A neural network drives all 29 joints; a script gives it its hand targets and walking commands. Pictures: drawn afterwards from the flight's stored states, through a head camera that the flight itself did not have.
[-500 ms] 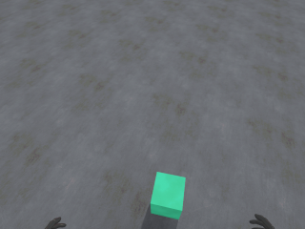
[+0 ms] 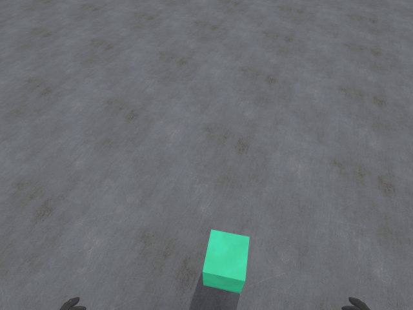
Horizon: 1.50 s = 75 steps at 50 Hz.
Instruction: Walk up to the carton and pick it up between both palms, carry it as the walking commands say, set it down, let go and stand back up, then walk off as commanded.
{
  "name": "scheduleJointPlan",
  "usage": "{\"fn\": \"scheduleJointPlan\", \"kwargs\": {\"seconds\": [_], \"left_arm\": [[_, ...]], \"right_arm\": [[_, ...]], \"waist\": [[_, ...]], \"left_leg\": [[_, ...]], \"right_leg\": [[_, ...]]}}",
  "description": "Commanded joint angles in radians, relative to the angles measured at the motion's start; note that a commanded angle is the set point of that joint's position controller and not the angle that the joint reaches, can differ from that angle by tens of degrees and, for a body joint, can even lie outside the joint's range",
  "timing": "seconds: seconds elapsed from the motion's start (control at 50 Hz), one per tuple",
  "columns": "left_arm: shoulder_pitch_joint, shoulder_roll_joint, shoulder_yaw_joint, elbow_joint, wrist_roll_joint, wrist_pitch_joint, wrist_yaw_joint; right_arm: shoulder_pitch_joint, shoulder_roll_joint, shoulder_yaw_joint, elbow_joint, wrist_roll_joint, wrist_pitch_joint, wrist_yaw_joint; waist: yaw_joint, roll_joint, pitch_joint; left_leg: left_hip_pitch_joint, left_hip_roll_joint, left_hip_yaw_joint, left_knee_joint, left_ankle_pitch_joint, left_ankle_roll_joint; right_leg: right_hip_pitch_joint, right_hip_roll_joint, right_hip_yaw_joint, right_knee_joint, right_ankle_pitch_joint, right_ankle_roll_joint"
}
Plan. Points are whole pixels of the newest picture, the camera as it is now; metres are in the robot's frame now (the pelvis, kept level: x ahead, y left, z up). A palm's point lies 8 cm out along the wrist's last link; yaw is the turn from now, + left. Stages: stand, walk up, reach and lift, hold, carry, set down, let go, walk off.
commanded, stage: stand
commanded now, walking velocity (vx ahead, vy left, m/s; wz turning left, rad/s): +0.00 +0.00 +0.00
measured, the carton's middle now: (225, 261) +0.43 -0.06 -0.68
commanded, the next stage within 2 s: walk off in 0.20 s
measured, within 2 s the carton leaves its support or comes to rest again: neither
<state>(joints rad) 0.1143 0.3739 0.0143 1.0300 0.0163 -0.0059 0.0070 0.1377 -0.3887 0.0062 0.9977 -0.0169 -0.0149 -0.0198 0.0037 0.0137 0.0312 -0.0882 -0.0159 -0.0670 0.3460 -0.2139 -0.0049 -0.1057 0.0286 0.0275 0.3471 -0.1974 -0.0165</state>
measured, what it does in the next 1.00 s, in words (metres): steps to the right: right foot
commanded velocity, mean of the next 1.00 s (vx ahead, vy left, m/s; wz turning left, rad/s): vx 0.00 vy -0.13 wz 0.38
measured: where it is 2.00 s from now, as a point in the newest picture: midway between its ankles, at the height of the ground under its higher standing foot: outside the picture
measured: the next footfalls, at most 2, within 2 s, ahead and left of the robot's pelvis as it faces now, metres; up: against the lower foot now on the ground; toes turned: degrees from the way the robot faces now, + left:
right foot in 0.80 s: +0.04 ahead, -0.20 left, +0.00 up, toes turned +4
left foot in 1.16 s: +0.00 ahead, -0.07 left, +0.00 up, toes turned +25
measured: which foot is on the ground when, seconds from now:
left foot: down 0.00-0.80, up 0.82-1.00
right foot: down 0.00-0.60, up 0.62-0.78, down 0.80-1.00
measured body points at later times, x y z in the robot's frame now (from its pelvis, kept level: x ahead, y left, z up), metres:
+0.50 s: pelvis +0.00 +0.00 +0.00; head +0.00 +0.00 +0.45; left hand +0.08 +0.31 -0.13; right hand +0.09 -0.31 -0.12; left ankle -0.01 +0.13 -0.75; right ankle +0.00 -0.11 -0.75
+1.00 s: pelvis +0.00 -0.12 -0.01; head +0.04 -0.13 +0.44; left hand -0.01 +0.16 -0.14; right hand +0.14 -0.40 -0.15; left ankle -0.07 -0.02 -0.67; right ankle +0.00 -0.20 -0.75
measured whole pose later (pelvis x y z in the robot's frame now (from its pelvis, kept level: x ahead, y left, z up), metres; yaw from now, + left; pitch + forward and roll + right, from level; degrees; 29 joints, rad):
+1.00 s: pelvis +0.00 -0.12 -0.01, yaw +12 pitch +1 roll +0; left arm 0.25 0.25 0.01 0.91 0.04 0.06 0.04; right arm 0.18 -0.34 -0.06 0.95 -0.03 0.07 -0.03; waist 0.00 0.03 0.05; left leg -0.45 0.00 0.03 1.08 -0.52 -0.03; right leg -0.21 -0.01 -0.15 0.46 -0.27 -0.06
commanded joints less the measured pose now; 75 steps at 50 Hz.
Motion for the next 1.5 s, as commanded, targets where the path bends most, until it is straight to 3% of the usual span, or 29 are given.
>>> {"fn": "scheduleJointPlan", "kwargs": {"seconds": [0.0,0.38,0.42,0.48,0.58,0.64,0.68,0.74,0.76,0.78,0.8,0.82,0.84,0.86,0.92,0.98,1.04,1.08,1.12,1.14,1.16,1.18,1.2,1.22,1.24,1.28,1.32,1.44,1.48], "left_arm": [[-0.038,0.172,0.029,-0.039,-0.001,-0.01,0.004],[-0.014,0.174,0.021,-0.004,-0.006,-0.006,0.008],[0.045,0.073,-0.002,0.037,-0.015,0.023,0.015],[0.07,0.125,0.018,0.043,-0.005,0.05,0.03],[0.101,0.099,0.026,0.014,0.005,0.063,0.033],[0.108,0.083,0.03,-0.026,0.011,0.063,0.026],[0.118,0.067,0.031,-0.054,0.007,0.059,0.022],[0.196,0.04,0.033,-0.071,-0.001,0.051,0.014],[0.247,0.041,0.039,-0.064,0.004,0.049,0.013],[0.275,0.098,0.056,-0.063,0.019,0.049,0.014],[0.212,0.208,0.073,-0.115,0.014,0.059,0.012],[0.183,0.168,0.054,-0.136,0.015,0.068,0.004],[0.166,0.091,0.032,-0.149,0.021,0.069,0.004],[0.143,0.067,0.026,-0.155,0.022,0.068,0.011],[0.14,0.047,0.024,-0.16,0.024,0.057,0.036],[0.199,0.02,0.023,-0.142,0.028,0.058,0.042],[0.212,0.013,0.023,-0.133,0.036,0.063,0.042],[0.214,0.019,0.026,-0.126,0.036,0.063,0.042],[0.191,0.036,0.033,-0.122,0.025,0.065,0.045],[0.199,0.039,0.037,-0.12,0.015,0.063,0.047],[0.204,-0.019,0.025,-0.16,0.015,0.055,0.043],[0.106,0.018,0.035,-0.203,0.046,0.07,0.045],[0.087,0.013,0.038,-0.207,0.04,0.076,0.037],[0.097,0.002,0.039,-0.198,0.031,0.075,0.028],[0.114,0.002,0.046,-0.194,0.027,0.071,0.02],[0.153,-0.003,0.054,-0.186,0.034,0.077,0.002],[0.151,-0.028,0.052,-0.2,0.025,0.084,-0.013],[0.042,-0.046,0.04,-0.278,0.009,0.09,-0.03],[0.065,-0.032,0.045,-0.291,0.004,0.086,-0.031]], "right_arm": [[-0.033,-0.164,-0.031,-0.039,0.001,-0.01,-0.003],[-0.034,-0.166,-0.029,-0.017,-0.001,-0.003,-0.001],[-0.022,-0.068,-0.001,-0.013,-0.001,0.017,0.008],[-0.032,-0.143,-0.017,-0.037,-0.009,0.031,0.008],[0.007,-0.2,-0.055,-0.049,-0.014,0.047,-0.008],[0.029,-0.21,-0.08,-0.057,-0.022,0.053,-0.014],[0.023,-0.215,-0.097,-0.06,-0.023,0.053,-0.02],[-0.031,-0.207,-0.112,-0.072,-0.02,0.069,-0.017],[-0.027,-0.188,-0.109,-0.073,-0.018,0.074,-0.015],[0.018,-0.118,-0.094,-0.073,-0.026,0.072,-0.013],[0.073,-0.014,-0.068,-0.105,-0.029,0.071,-0.019],[0.029,-0.048,-0.076,-0.114,-0.018,0.077,-0.035],[0.013,-0.071,-0.085,-0.106,-0.008,0.082,-0.036],[0.024,-0.072,-0.089,-0.096,-0.011,0.082,-0.03],[0.086,-0.031,-0.08,-0.07,-0.021,0.081,-0.006],[0.028,0.0,-0.064,-0.106,-0.012,0.08,-0.005],[0.004,0.032,-0.05,-0.132,0.0,0.077,-0.013],[0.028,0.047,-0.048,-0.135,0.001,0.073,-0.019],[0.107,0.055,-0.049,-0.122,-0.004,0.062,-0.024],[0.184,0.017,-0.063,-0.112,-0.017,0.052,-0.028],[0.228,-0.127,-0.099,-0.123,-0.03,0.05,-0.032],[0.283,-0.178,-0.116,-0.106,-0.02,0.063,-0.041],[0.255,-0.129,-0.108,-0.109,-0.013,0.063,-0.045],[0.185,-0.078,-0.098,-0.121,-0.009,0.06,-0.042],[0.104,-0.058,-0.093,-0.142,-0.01,0.057,-0.039],[0.07,-0.048,-0.095,-0.158,-0.003,0.043,-0.03],[0.11,-0.066,-0.105,-0.154,-0.007,0.036,-0.022],[0.153,-0.13,-0.141,-0.162,-0.027,0.05,-0.009],[0.113,-0.153,-0.151,-0.182,-0.029,0.055,-0.005]], "waist": [[0.0,-0.011,-0.029],[0.001,-0.015,-0.025],[-0.004,-0.026,-0.019],[-0.014,0.019,-0.009],[-0.039,0.14,-0.008],[-0.053,0.19,-0.017],[-0.039,0.162,-0.024],[-0.002,0.179,-0.031],[0.02,0.147,-0.038],[0.023,-0.059,-0.042],[-0.001,-0.358,-0.065],[0.01,-0.358,-0.072],[-0.001,-0.209,-0.039],[-0.017,-0.122,-0.006],[-0.018,-0.141,-0.014],[0.024,-0.152,-0.034],[0.032,-0.16,-0.048],[0.021,-0.142,-0.05],[-0.036,-0.101,-0.047],[-0.085,-0.012,-0.044],[-0.095,0.322,-0.032],[-0.141,0.283,0.027],[-0.104,0.139,0.049],[-0.065,0.071,0.066],[-0.025,0.058,0.072],[-0.012,0.092,0.017],[-0.021,0.101,-0.02],[-0.084,0.233,0.016],[-0.068,0.269,0.001]], "left_leg": [[-0.032,0.115,-0.087,-0.05,0.148,0.022],[-0.023,0.128,-0.088,-0.052,0.137,0.034],[-0.039,0.137,-0.101,-0.057,0.151,0.028],[-0.085,0.173,-0.15,-0.031,0.189,0.031],[-0.106,0.305,-0.347,-0.029,0.174,0.124],[-0.092,0.384,-0.461,-0.041,0.251,0.201],[-0.062,0.365,-0.425,-0.021,0.278,0.176],[-0.153,0.257,-0.3,0.044,0.246,0.081],[-0.234,0.204,-0.245,0.1,0.187,0.041],[-0.348,0.091,-0.135,0.265,-0.02,-0.001],[-0.516,-0.072,0.011,0.497,-0.385,-0.051],[-0.418,-0.002,0.022,0.724,-0.493,-0.036],[-0.407,0.007,0.01,0.823,-0.442,-0.018],[-0.406,0.015,0.016,0.859,-0.373,-0.008],[-0.434,0.028,0.082,0.813,-0.295,-0.026],[-0.434,0.044,0.125,0.67,-0.323,-0.025],[-0.331,0.038,0.158,0.5,-0.33,0.003],[-0.277,0.037,0.178,0.403,-0.303,0.021],[-0.126,0.046,0.183,0.197,-0.159,0.041],[0.043,0.119,0.079,0.008,-0.037,0.053],[0.211,0.484,-0.408,-0.11,0.064,0.15],[0.027,0.585,-0.541,-0.095,0.332,0.29],[-0.015,0.541,-0.428,-0.075,0.356,0.305],[-0.048,0.46,-0.332,-0.076,0.287,0.263],[-0.058,0.381,-0.251,-0.079,0.246,0.207],[-0.042,0.305,-0.159,-0.048,0.367,0.164],[-0.041,0.282,-0.122,-0.022,0.407,0.145],[-0.116,0.242,-0.149,-0.016,0.126,0.133],[-0.16,0.255,-0.182,-0.001,0.117,0.115]], "right_leg": [[0.015,-0.13,0.111,-0.052,0.136,-0.01],[0.013,-0.128,0.104,-0.054,0.148,-0.017],[0.012,-0.109,0.076,-0.051,0.157,0.003],[0.012,-0.101,0.037,-0.004,0.145,0.022],[-0.134,-0.069,-0.024,0.175,-0.044,0.047],[-0.269,-0.055,0.011,0.404,-0.272,0.037],[-0.317,-0.081,0.041,0.42,-0.288,0.038],[-0.15,-0.046,-0.031,0.18,-0.168,0.05],[-0.015,-0.026,-0.077,0.038,-0.073,0.053],[0.092,-0.145,0.038,-0.106,-0.091,0.043],[0.089,-0.371,0.296,-0.151,-0.038,-0.058],[-0.095,-0.41,0.265,-0.13,0.07,-0.148],[-0.153,-0.36,0.192,-0.11,0.103,-0.156],[-0.165,-0.31,0.106,-0.081,0.139,-0.135],[-0.044,-0.241,-0.001,-0.013,0.323,-0.134],[0.061,-0.27,-0.001,0.009,0.352,-0.182],[0.047,-0.288,-0.021,0.037,0.375,-0.193],[0.031,-0.303,-0.023,0.056,0.386,-0.197],[-0.07,-0.273,-0.079,0.12,0.299,-0.154],[-0.22,-0.229,-0.138,0.238,0.208,-0.081],[-0.546,-0.1,-0.23,0.499,-0.319,0.024],[-0.577,-0.065,-0.073,0.682,-0.451,0.054],[-0.562,-0.095,-0.013,0.787,-0.372,0.075],[-0.555,-0.111,0.0,0.807,-0.267,0.09],[-0.547,-0.121,0.001,0.775,-0.191,0.107],[-0.489,-0.108,-0.013,0.763,-0.114,0.14],[-0.462,-0.097,-0.024,0.747,-0.101,0.15],[-0.393,-0.074,-0.064,0.478,-0.129,0.156],[-0.296,-0.065,-0.059,0.375,-0.146,0.144]]}}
